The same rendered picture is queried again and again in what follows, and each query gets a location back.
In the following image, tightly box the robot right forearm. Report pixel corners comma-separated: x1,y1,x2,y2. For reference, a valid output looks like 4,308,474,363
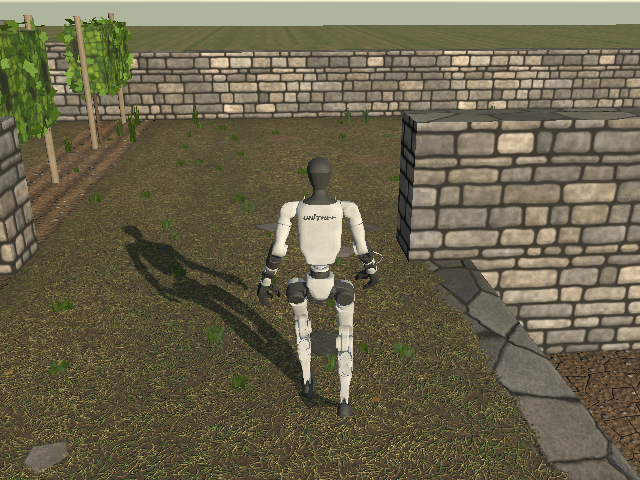
358,239,377,274

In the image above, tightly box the right robot foot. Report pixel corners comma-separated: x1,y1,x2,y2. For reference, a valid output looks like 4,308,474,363
337,400,353,417

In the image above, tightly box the left robot foot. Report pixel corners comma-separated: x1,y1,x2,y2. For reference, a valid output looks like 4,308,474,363
301,374,315,398

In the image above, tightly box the robot left forearm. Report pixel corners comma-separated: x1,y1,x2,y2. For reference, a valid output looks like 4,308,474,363
260,241,281,286

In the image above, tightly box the left robot upper arm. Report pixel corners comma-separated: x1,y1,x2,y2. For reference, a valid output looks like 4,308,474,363
271,201,299,257

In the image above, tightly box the robot left hand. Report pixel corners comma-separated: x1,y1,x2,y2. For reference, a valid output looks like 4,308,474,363
257,283,280,308

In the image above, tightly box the robot right hand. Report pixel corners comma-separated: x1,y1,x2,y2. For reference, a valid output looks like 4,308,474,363
355,270,378,289

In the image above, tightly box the right robot upper arm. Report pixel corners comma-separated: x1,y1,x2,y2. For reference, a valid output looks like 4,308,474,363
340,201,369,255

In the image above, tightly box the robot foot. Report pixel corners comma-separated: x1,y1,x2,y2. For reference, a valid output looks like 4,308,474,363
337,400,353,417
301,374,315,398

